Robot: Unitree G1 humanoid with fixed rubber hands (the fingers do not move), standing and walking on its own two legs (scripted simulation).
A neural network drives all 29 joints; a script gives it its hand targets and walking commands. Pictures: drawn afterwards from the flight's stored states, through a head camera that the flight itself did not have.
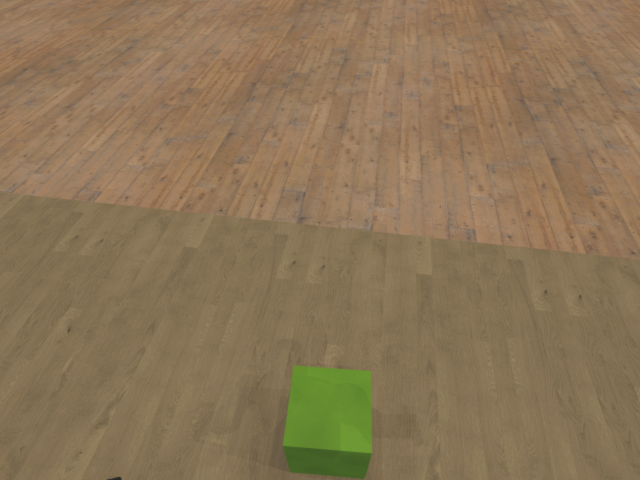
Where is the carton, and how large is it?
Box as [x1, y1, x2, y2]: [283, 366, 371, 478]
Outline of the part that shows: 293,366 283,441 283,447 290,471 364,478 371,454 370,371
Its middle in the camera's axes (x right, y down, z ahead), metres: +0.02 +0.51 +1.07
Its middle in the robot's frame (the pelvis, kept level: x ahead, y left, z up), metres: +0.42 +0.02 -0.66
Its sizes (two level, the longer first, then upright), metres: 0.210 0.200 0.250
